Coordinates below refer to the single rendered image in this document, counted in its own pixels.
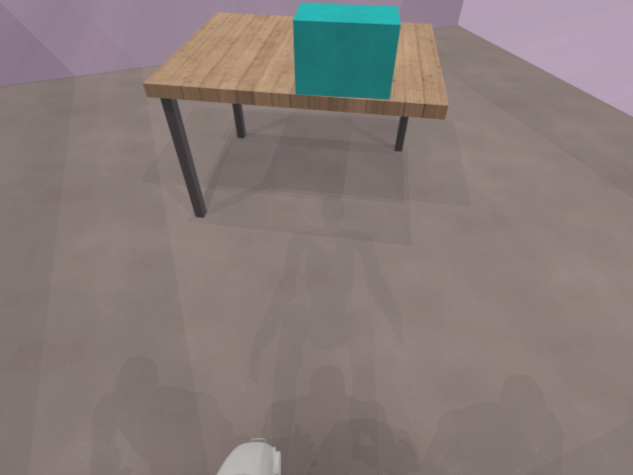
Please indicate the carton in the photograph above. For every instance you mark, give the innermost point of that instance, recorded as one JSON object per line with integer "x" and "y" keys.
{"x": 345, "y": 50}

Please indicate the robot left thigh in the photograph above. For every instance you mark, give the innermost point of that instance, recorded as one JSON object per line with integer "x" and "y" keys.
{"x": 252, "y": 458}

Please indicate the table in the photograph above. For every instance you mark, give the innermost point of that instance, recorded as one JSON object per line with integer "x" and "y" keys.
{"x": 249, "y": 59}

